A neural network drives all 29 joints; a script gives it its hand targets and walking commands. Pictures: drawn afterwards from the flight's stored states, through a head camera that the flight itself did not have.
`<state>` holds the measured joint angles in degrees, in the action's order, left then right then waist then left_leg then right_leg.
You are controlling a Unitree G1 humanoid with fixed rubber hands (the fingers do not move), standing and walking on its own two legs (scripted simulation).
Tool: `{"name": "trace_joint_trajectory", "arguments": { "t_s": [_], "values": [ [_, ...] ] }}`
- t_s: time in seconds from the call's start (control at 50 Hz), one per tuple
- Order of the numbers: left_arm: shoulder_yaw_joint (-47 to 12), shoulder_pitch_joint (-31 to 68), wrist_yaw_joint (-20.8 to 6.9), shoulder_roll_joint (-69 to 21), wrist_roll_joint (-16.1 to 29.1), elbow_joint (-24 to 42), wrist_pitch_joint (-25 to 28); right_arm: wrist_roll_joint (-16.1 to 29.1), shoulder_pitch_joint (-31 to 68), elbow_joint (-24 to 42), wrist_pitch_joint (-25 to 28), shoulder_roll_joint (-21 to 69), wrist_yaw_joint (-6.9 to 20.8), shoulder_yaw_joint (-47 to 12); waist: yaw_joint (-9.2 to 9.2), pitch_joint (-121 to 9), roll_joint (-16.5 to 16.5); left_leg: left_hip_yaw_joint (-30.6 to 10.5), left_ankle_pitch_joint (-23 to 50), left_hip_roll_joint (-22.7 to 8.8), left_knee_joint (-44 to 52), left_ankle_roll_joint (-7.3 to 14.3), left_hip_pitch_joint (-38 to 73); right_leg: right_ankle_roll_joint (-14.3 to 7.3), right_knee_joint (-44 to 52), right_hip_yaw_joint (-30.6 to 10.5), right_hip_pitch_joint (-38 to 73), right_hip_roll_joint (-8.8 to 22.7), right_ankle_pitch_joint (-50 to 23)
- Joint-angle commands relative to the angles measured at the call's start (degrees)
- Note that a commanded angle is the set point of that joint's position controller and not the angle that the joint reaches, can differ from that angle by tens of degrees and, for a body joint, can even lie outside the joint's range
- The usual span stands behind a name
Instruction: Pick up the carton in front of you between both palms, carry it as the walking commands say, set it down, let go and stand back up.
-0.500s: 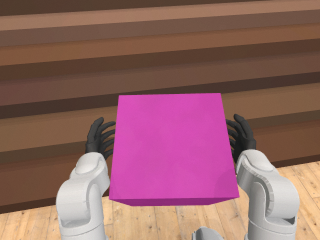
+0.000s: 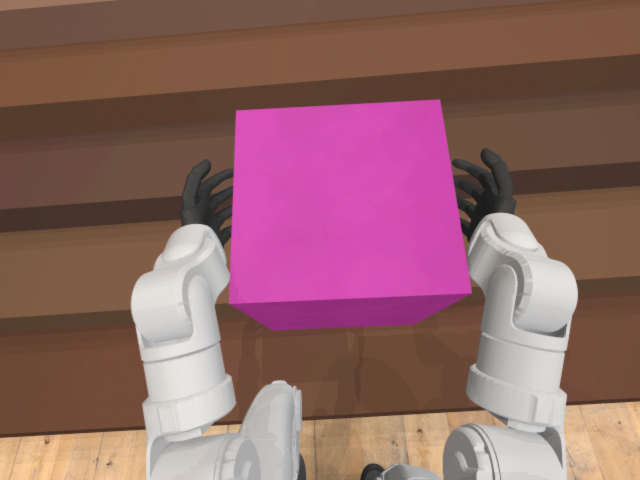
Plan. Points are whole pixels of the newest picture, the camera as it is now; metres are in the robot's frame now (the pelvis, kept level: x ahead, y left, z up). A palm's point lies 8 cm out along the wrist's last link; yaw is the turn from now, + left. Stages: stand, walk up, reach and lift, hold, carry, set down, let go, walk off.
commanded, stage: carry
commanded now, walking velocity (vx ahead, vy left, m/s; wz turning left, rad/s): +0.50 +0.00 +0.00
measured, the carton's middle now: (340, 236) +0.38 +0.02 +0.03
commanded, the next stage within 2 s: none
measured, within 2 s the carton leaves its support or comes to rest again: neither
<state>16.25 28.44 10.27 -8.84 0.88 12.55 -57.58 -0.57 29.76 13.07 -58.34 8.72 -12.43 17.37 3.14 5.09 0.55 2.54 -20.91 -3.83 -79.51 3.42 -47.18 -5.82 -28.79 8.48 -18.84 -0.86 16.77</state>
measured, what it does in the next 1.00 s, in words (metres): climbs: left foot 0.12 m higher, then right foot 0.12 m higher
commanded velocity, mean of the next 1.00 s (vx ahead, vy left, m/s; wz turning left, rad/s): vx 0.50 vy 0.00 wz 0.00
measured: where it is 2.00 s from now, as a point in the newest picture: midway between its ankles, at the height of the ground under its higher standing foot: outside the picture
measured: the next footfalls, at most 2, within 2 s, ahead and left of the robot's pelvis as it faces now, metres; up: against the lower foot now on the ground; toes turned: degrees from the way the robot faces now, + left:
left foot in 0.22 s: +0.40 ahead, +0.11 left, +0.12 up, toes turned +4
right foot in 0.66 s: +0.69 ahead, -0.07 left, +0.24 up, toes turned -6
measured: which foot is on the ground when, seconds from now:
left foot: up 0.00-0.20, down 0.22-0.74, up 0.76-1.00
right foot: down 0.00-0.24, up 0.26-0.64, down 0.66-1.00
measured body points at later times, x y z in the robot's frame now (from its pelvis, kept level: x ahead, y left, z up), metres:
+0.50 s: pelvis +0.37 +0.06 +0.11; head +0.44 +0.05 +0.56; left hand +0.75 +0.16 +0.22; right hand +0.70 -0.15 +0.23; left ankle +0.36 +0.10 -0.62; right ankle +0.37 -0.06 -0.41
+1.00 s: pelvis +0.71 +0.04 +0.24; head +0.73 +0.05 +0.69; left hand +1.06 +0.24 +0.40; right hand +1.09 -0.08 +0.39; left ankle +0.75 +0.16 -0.26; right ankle +0.65 -0.07 -0.50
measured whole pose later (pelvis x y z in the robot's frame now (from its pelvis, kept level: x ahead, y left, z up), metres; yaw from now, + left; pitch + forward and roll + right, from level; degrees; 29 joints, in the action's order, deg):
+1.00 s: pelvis +0.71 +0.04 +0.24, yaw +0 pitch +4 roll -1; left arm 14.2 38.9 14.5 -6.1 2.3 6.4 -65.0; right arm -5.1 33.4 13.0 -65.2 7.1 -12.3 21.4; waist 9.6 -0.7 0.7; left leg -0.4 -30.8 -2.7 -107.0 6.8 -60.9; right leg -2.1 -27.1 5.8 -11.3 0.5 19.5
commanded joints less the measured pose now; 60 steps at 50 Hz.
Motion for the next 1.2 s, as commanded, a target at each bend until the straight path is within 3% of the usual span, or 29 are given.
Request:
{"name": "trace_joint_trajectory", "arguments": {
  "t_s": [0.0,0.06,0.14,0.2,0.22,0.24,0.26,0.32,0.36,0.44,0.5,0.58,0.66,0.68,0.7,0.72,0.74,0.76,0.78,0.84,0.96,1.0,1.04,1.08,1.1,1.12,1.14,1.16,1.18],
  "values": [
    [-38.4,31.0,-0.1,-36.1,11.0,8.8,1.2,6.9,28.2,3.7,1.5,36.9,0.3,-35.9,2.9,-32.0,-7.2,2.4,-3.9,-0.4,-13.1,0.7,-22.9,-10.1,1.4,-21.3,41.6,17.7,-32.0],
    [-38.6,29.6,0.1,-33.7,12.0,10.6,0.4,7.2,27.4,6.0,0.9,34.5,0.1,-36.0,5.23,-26.0,-5.0,0.8,-12.8,-0.9,-30.4,3.0,-41.1,-10.5,3.8,-25.1,48.2,20.6,-34.4],
    [-39.1,27.5,0.1,-31.7,13.4,11.0,-0.7,6.2,23.6,6.1,-0.3,31.0,-1.2,-34.4,1.19,-18.5,-2.2,6.6,-10.0,-1.6,-1.5,3.2,-17.8,-4.2,15.2,-8.9,27.3,12.1,-38.6],
    [-37.8,27.5,0.2,-31.4,12.4,10.3,-1.5,7.6,24.0,5.9,-1.3,32.6,-0.7,-36.7,-12.97,-33.4,-13.5,13.9,11.0,9.8,21.6,4.0,34.1,-3.2,-7.9,-1.4,9.5,9.0,-94.6],
    [-37.5,29.5,0.2,-31.5,11.6,11.5,-1.5,8.4,24.7,6.5,-1.2,34.3,0.1,-38.1,-17.84,-39.0,-7.8,9.3,20.7,11.0,37.5,4.3,44.2,-0.3,-28.4,-0.5,11.2,6.2,-82.9],
    [-36.9,27.2,0.1,-33.5,9.7,11.0,-1.4,10.6,26.5,6.7,-1.0,34.9,0.7,-39.4,-11.69,-45.9,12.6,-22.6,54.1,-8.3,44.1,13.2,64.1,5.1,-54.3,-7.2,-8.1,-3.8,-4.1],
    [-34.9,23.1,0.3,-31.0,8.7,10.1,-1.5,11.3,21.3,6.2,-0.5,35.6,1.0,-40.9,-12.8,-55.4,15.0,-45.4,54.1,-13.6,48.0,21.8,65.4,5.1,-74.1,-17.3,-11.7,-11.0,1.5],
    [-30.2,24.9,0.9,-32.3,4.3,9.4,-0.4,16.4,31.7,11.9,0.7,41.1,2.2,-46.3,-9.6,-40.6,0.8,-33.4,35.4,-10.8,48.1,14.9,59.2,2.1,-73.7,-16.9,-24.8,-3.3,-0.8],
    [-30.2,25.4,0.8,-32.7,2.1,7.5,-0.4,18.1,33.3,10.5,0.9,43.0,3.8,-48.0,-9.45,-35.0,0.6,-29.6,22.5,-10.1,52.0,13.4,54.6,0.5,-75.7,-15.8,-30.6,-1.4,0.9],
    [-31.3,23.6,1.0,-31.3,0.9,5.2,-0.7,17.6,31.0,7.4,0.0,41.4,4.4,-47.5,-8.5,-28.6,-3.7,-22.2,28.1,-11.4,54.7,12.7,58.5,-0.4,-68.9,-9.1,-42.9,2.3,10.2],
    [-31.5,25.5,1.9,-29.9,1.4,4.2,-2.6,16.4,30.4,5.2,-1.7,37.3,3.9,-43.9,-9.45,-25.9,2.5,-18.1,34.5,-11.3,57.2,13.1,61.2,-1.5,-81.3,-3.4,-56.0,2.9,10.0],
    [-31.5,30.0,3.6,-28.3,2.5,2.4,-5.9,13.7,28.0,1.4,-4.7,32.6,2.4,-36.9,-6.43,-17.9,5.1,-6.8,29.1,-5.2,69.0,10.2,44.1,-1.5,-55.6,1.5,-42.5,5.0,7.5],
    [-33.9,35.5,3.9,-31.5,7.5,0.8,-8.3,8.9,28.9,0.1,-7.0,28.6,0.9,-29.6,1.95,-28.8,15.3,7.3,96.6,-5.1,55.6,6.7,42.5,-2.6,-33.9,11.1,-8.3,-4.2,-6.6],
    [-35.0,39.3,3.8,-33.5,9.0,1.0,-8.3,7.7,31.0,0.3,-7.4,28.6,0.7,-28.8,4.87,-32.8,10.8,7.1,107.2,-2.9,39.8,4.2,48.8,-1.4,-24.1,11.4,-4.1,-7.5,-5.7],
    [-36.1,39.8,3.4,-35.8,10.6,1.3,-8.2,6.4,30.7,0.6,-7.1,27.7,0.5,-26.9,9.17,-38.6,7.2,7.7,101.1,-1.3,23.8,1.1,47.9,-0.8,-7.6,7.8,8.0,-8.2,-14.9],
    [-37.1,39.7,3.0,-37.9,11.7,0.2,-8.0,4.6,31.1,-0.1,-6.8,28.2,0.3,-25.2,8.79,-34.4,1.4,3.9,50.8,4.4,3.6,-1.1,32.9,-5.1,3.8,-7.3,18.2,-0.1,-29.9],
    [-37.0,38.3,2.8,-37.2,11.8,-1.5,-7.7,2.7,26.4,-3.5,-7.0,28.4,0.4,-23.1,5.48,-42.2,-14.6,-8.1,2.2,14.5,-25.6,-4.9,8.5,-20.6,-5.1,-39.5,37.6,18.1,-76.7],
    [-38.8,38.3,2.3,-39.1,13.3,-0.7,-7.0,2.2,25.7,-3.3,-6.4,29.0,0.5,-21.9,6.77,-49.0,-8.2,-16.1,2.5,11.7,-35.9,-2.9,2.7,-23.0,-2.3,-46.8,39.4,19.1,-56.7],
    [-40.2,42.6,1.4,-42.6,15.2,1.0,-6.3,2.9,31.6,0.0,-6.0,30.4,1.0,-22.1,6.17,-42.7,-4.3,-17.0,-0.4,9.2,-36.3,-0.5,-2.8,-19.4,-0.8,-47.4,33.8,18.2,-34.0],
    [-43.9,51.9,-1.3,-47.6,20.4,3.9,-6.0,1.1,36.7,0.7,-4.9,29.4,1.1,-22.8,1.61,-29.3,5.3,-11.3,0.9,3.0,-26.8,3.6,-6.4,-9.9,5.4,-35.6,21.6,17.2,-1.3],
    [-36.8,40.6,-0.9,-39.6,15.8,-3.3,-8.3,1.6,34.3,-2.5,-7.3,29.2,-0.2,-26.6,4.94,-21.7,-4.4,-5.6,-14.9,-1.3,-32.4,3.7,-33.0,-9.8,11.3,-26.9,32.2,19.6,-11.6],
    [-34.6,38.8,-0.5,-38.1,13.3,-3.8,-9.0,2.9,35.1,-3.0,-8.2,29.6,-0.5,-28.1,1.67,-19.4,-2.9,-0.2,-11.6,-3.8,-11.1,3.4,-22.0,-6.6,18.4,-16.4,22.7,13.8,-8.9],
    [-32.2,38.9,-0.4,-38.6,11.4,-4.8,-9.7,3.9,37.5,-3.3,-8.8,31.6,-0.7,-29.8,-1.8,-20.9,-10.8,8.9,0.3,-0.8,11.3,2.6,10.5,-5.3,24.0,-2.5,2.4,9.6,-30.4],
    [-30.0,36.5,-0.3,-37.6,9.0,-5.8,-10.1,5.4,37.7,-5.0,-8.8,34.4,-0.5,-31.3,-9.37,-30.8,-18.7,15.3,5.9,6.7,14.9,3.3,23.9,-4.1,5.7,2.9,10.4,10.1,-79.0],
    [-29.3,37.1,-0.3,-38.0,7.5,-5.1,-9.9,6.7,38.7,-4.8,-8.4,37.2,-0.2,-33.0,-13.24,-35.9,-13.2,15.3,7.7,10.3,27.5,3.3,30.4,-1.4,-12.4,3.8,16.9,7.7,-87.9],
    [-27.8,36.8,0.0,-37.5,5.2,-5.1,-9.3,9.1,40.8,-3.9,-7.8,39.0,0.3,-34.4,-15.53,-41.3,-7.9,8.7,18.9,9.1,43.4,2.5,42.4,2.5,-32.6,1.9,14.4,5.0,-76.3],
    [-25.9,35.2,0.1,-36.9,2.9,-5.7,-9.0,10.2,41.4,-2.8,-7.2,43.5,0.9,-36.9,-13.43,-34.8,1.7,-8.4,37.5,1.0,53.8,4.4,51.1,4.4,-44.3,-3.3,-3.1,-0.5,-15.4],
    [-24.4,30.3,0.2,-38.1,1.4,-7.3,-8.6,11.7,42.1,-1.5,-6.3,42.2,1.0,-38.4,-10.64,-45.7,18.5,-39.2,70.3,-15.3,52.5,17.3,63.9,6.9,-73.5,-13.8,-18.7,-10.4,2.4],
    [-23.7,32.8,0.2,-36.9,-0.3,-5.1,-7.7,13.9,43.6,0.3,-5.5,45.6,1.7,-41.8,-11.0,-47.6,9.0,-37.9,65.2,-13.9,46.9,17.7,67.1,4.4,-79.8,-20.3,-22.9,-6.6,1.5]
  ]
}}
